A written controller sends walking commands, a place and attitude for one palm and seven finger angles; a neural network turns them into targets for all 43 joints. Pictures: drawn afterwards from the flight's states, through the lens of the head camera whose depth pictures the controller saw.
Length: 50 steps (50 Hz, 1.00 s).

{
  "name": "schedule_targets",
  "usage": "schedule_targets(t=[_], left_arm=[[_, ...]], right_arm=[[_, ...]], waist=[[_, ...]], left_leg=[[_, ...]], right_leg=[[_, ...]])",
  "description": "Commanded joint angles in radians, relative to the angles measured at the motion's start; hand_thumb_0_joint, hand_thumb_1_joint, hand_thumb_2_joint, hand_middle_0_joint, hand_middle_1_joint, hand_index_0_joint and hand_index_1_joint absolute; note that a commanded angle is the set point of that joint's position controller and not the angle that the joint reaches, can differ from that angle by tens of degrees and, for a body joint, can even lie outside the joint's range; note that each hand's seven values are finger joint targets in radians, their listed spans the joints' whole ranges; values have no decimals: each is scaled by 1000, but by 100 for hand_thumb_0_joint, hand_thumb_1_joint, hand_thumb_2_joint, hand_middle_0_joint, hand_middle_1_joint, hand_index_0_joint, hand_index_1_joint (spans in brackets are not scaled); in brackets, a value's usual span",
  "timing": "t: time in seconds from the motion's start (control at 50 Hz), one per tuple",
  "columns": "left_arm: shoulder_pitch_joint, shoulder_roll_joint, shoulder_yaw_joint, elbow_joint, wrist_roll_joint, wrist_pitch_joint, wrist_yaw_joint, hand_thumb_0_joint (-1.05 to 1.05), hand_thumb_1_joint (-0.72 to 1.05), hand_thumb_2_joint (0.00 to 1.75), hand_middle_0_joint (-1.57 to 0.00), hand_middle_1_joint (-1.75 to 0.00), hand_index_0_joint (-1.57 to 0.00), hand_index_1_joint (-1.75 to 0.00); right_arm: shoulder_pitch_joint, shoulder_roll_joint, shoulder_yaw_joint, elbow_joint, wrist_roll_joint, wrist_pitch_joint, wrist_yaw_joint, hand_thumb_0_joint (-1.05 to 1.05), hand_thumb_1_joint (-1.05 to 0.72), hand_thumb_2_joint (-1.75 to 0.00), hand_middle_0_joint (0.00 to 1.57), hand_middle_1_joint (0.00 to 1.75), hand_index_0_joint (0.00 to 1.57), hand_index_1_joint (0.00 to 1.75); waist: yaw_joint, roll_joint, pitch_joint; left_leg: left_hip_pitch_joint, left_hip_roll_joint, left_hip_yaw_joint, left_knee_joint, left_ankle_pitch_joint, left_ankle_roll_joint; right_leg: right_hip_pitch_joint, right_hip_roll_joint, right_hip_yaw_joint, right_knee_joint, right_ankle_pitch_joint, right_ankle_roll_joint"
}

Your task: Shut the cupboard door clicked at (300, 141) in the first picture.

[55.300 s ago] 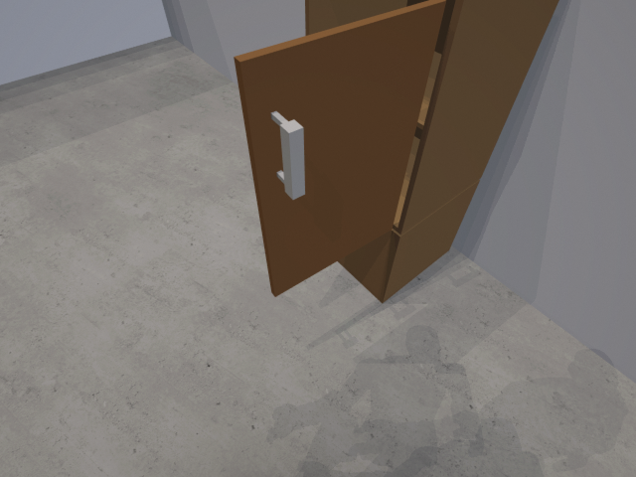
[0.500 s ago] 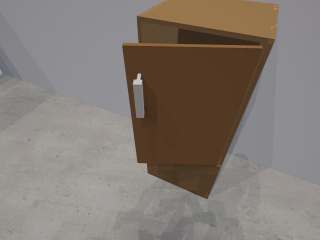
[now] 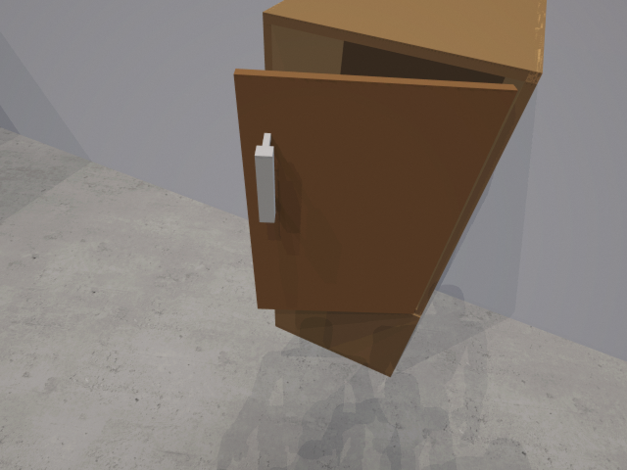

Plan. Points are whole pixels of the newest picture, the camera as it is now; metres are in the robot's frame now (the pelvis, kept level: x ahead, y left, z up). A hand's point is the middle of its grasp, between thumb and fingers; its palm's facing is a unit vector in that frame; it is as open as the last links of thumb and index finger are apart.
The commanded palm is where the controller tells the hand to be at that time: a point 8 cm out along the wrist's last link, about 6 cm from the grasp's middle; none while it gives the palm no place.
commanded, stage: shuffle to correct the standing spot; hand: left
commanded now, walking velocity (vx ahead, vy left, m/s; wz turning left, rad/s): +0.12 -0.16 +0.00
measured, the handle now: (267, 178) +0.52 +0.11 +0.09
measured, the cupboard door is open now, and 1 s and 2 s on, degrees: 24 24 24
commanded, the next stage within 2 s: come to a stop and stand still in 0.68 s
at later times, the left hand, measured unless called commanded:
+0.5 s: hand out of the picture +0.02 +0.13 -0.20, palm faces +0.00 -1.00 -0.08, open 7.4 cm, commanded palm none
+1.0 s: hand out of the picture +0.16 +0.05 -0.16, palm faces +0.05 -0.97 -0.23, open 7.2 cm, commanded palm none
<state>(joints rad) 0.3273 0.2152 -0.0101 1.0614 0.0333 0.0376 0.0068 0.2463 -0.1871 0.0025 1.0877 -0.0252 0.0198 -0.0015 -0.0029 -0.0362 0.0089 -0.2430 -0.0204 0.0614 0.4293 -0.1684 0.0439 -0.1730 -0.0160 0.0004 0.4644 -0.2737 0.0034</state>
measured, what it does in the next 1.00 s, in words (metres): steps to the right: right foot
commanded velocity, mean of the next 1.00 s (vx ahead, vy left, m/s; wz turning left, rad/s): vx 0.04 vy -0.07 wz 0.06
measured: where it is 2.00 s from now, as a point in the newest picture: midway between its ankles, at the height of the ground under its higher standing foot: outside the picture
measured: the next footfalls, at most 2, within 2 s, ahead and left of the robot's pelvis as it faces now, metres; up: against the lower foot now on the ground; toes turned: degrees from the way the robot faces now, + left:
right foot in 0.86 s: +0.16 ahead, -0.25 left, +0.00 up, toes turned -4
left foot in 1.36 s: +0.08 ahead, +0.02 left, +0.00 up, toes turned +5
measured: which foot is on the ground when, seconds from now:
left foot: down 0.00-0.86, up 0.88-1.00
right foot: down 0.00-0.40, up 0.42-0.84, down 0.86-1.00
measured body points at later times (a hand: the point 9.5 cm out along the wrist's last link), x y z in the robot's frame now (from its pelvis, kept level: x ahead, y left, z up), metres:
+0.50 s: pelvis +0.06 -0.02 -0.01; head +0.06 +0.01 +0.44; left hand +0.03 +0.18 -0.19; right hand +0.10 -0.26 -0.14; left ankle +0.07 +0.05 -0.74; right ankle +0.01 -0.14 -0.68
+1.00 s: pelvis +0.08 -0.13 +0.00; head +0.11 -0.15 +0.44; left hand +0.16 +0.10 -0.14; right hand +0.05 -0.36 -0.17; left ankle +0.06 +0.00 -0.70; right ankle +0.12 -0.24 -0.74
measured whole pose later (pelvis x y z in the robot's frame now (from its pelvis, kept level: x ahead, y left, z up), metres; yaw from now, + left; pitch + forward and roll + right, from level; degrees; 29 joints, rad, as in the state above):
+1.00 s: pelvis +0.08 -0.13 +0.00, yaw +2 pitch +0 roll +0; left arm 0.17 0.13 0.04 0.97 0.02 0.00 0.03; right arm 0.33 -0.19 -0.07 1.08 -0.02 0.05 -0.02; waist -0.04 0.05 0.06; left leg -0.38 0.04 0.02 0.89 -0.47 -0.04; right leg -0.27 -0.05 -0.09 0.50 -0.22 0.00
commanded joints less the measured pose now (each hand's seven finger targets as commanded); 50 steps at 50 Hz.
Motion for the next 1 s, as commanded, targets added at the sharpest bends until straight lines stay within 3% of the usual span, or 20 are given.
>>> schedule_targets(t=[0.0,0.08,0.16,0.24,0.28,0.32,0.34,0.36,0.38,0.4,0.46,0.54,0.72,0.76,0.8,0.82,0.84,0.88,0.9,0.98], left_arm=[[91,74,29,-50,0,-13,-5,0,90,90,-20,-30,-20,-30],[138,59,41,-49,-2,-18,-6,0,90,90,-20,-30,-20,-30],[189,82,60,-35,-4,-26,9,0,90,90,-20,-30,-20,-30],[186,55,68,-32,6,-29,17,0,90,90,-20,-30,-20,-30],[170,51,68,-34,9,-28,21,0,90,90,-20,-30,-20,-30],[128,43,66,-44,2,-21,17,0,90,90,-20,-30,-20,-30],[111,24,64,-45,-6,-19,14,0,90,90,-20,-30,-20,-30],[149,-24,59,-46,-12,-20,6,0,90,90,-20,-30,-20,-30],[138,-25,50,-69,-5,-24,5,0,90,90,-20,-30,-20,-30],[109,17,64,-78,12,-10,8,0,90,90,-20,-30,-20,-30],[57,-9,74,-78,18,4,-5,0,90,90,-20,-30,-20,-30],[68,-42,71,-73,7,20,-13,0,90,90,-20,-30,-20,-30],[-125,-21,68,-151,-4,17,-12,0,90,90,-20,-30,-20,-30],[-103,-9,75,-153,-7,12,-14,0,90,90,-20,-30,-20,-30],[7,11,83,-120,-8,-7,-9,0,90,90,-20,-30,-20,-30],[56,59,89,-97,-4,-26,1,0,90,90,-20,-30,-20,-30],[36,139,93,-97,-1,-43,15,0,90,90,-20,-30,-20,-30],[-32,122,79,-118,-7,-47,23,0,90,90,-20,-30,-20,-30],[-62,125,89,-118,-9,-54,28,0,90,90,-20,-30,-20,-30],[-64,97,90,-117,-11,-58,39,0,90,90,-20,-30,-20,-30]], right_arm=[[8,-210,-67,-56,5,-19,-31,0,-90,-90,20,30,20,30],[24,-153,-73,-52,7,-24,-38,0,-90,-90,20,30,20,30],[4,-50,-52,-63,8,-33,-40,0,-90,-90,20,30,20,30],[-25,-22,-56,-68,12,-39,-44,0,-90,-90,20,30,20,30],[2,-3,-53,-65,13,-45,-44,0,-90,-90,20,30,20,30],[83,2,-50,-37,10,-51,-51,0,-90,-90,20,30,20,30],[171,-23,-58,-3,7,-57,-57,0,-90,-90,20,30,20,30],[251,-122,-80,20,-4,-64,-68,0,-90,-90,20,30,20,30],[301,-184,-94,23,0,-59,-75,0,-90,-90,20,30,20,30],[260,-176,-87,3,-1,-50,-71,0,-90,-90,20,30,20,30],[143,-103,-60,-30,-2,-59,-70,0,-90,-90,20,30,20,30],[116,-100,-66,-48,0,-66,-66,0,-90,-90,20,30,20,30],[162,-141,-109,-48,-14,-31,-48,0,-90,-90,20,30,20,30],[138,-156,-120,-52,-15,-22,-50,0,-90,-90,20,30,20,30],[115,-137,-116,-56,-12,-15,-43,0,-90,-90,20,30,20,30],[151,-81,-106,-49,-3,-14,-34,0,-90,-90,20,30,20,30],[191,16,-81,-62,5,-6,-28,0,-90,-90,20,30,20,30],[156,23,-75,-75,9,13,-25,0,-90,-90,20,30,20,30],[159,15,-74,-61,8,20,-25,0,-90,-90,20,30,20,30],[135,-34,-84,-46,6,29,-16,0,-90,-90,20,30,20,30]], waist=[[10,110,68],[18,51,50],[37,-186,58],[31,-59,79],[16,-48,65],[-27,-39,40],[-63,-13,6],[-77,197,-45],[-82,278,-46],[-72,160,14],[-23,130,152],[7,144,63],[-48,223,62],[-32,235,27],[21,173,-34],[34,20,-74],[11,-255,-97],[1,-116,-57],[-5,-236,-62],[9,-97,-23]], left_leg=[[-36,247,-259,-203,-377,45],[-77,199,-178,-87,-293,25],[-238,45,39,294,-259,-29],[-312,71,39,454,-344,-33],[-243,74,64,350,-300,-34],[-42,64,84,128,-144,-34],[132,99,50,5,-8,-21],[312,319,-233,-79,151,44],[351,530,-439,-121,346,151],[227,546,-383,-138,263,184],[-11,436,-244,-192,188,124],[10,338,-88,-173,261,89],[32,319,-113,-132,241,87],[20,330,-127,-86,224,72],[-38,259,-79,36,102,13],[-94,163,-10,173,-102,-37],[-225,61,37,324,-395,-78],[-161,79,-58,437,-400,-61],[-185,74,-59,483,-370,-68],[-242,58,-57,613,-260,-99]], right_leg=[[-87,-14,-20,-7,-53,-19],[-36,-37,31,-77,-45,-39],[49,-196,263,-217,24,-163],[110,-207,208,-149,384,-246],[89,-190,176,-109,429,-234],[-8,-131,121,-23,409,-177],[-94,-84,76,102,383,-129],[-276,2,12,300,135,-55],[-405,27,-29,498,-279,-13],[-400,-8,39,599,-302,-16],[-391,-45,55,684,-122,13],[-352,-61,20,623,28,44],[-246,-54,-73,235,7,59],[-166,-47,-69,144,-3,43],[22,-29,-82,-26,130,34],[126,-115,-1,-123,225,25],[164,-316,185,-151,347,-28],[-1,-348,155,-184,327,-90],[14,-316,181,-179,392,-75],[55,-319,125,-120,591,-138]])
